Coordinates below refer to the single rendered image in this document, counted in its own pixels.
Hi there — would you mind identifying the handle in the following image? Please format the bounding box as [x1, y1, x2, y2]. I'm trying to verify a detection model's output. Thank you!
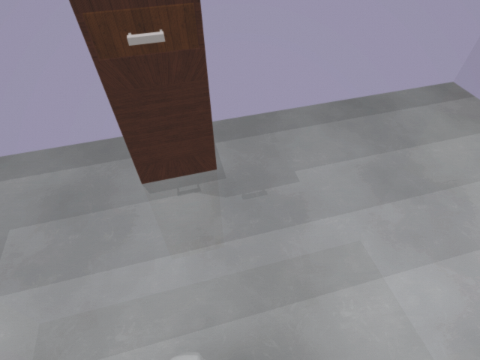
[127, 29, 166, 46]

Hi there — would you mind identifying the cabinet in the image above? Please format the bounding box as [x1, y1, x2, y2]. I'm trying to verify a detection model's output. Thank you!
[69, 0, 217, 184]

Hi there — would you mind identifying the drawer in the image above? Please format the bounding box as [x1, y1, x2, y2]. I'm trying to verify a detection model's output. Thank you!
[83, 3, 199, 59]

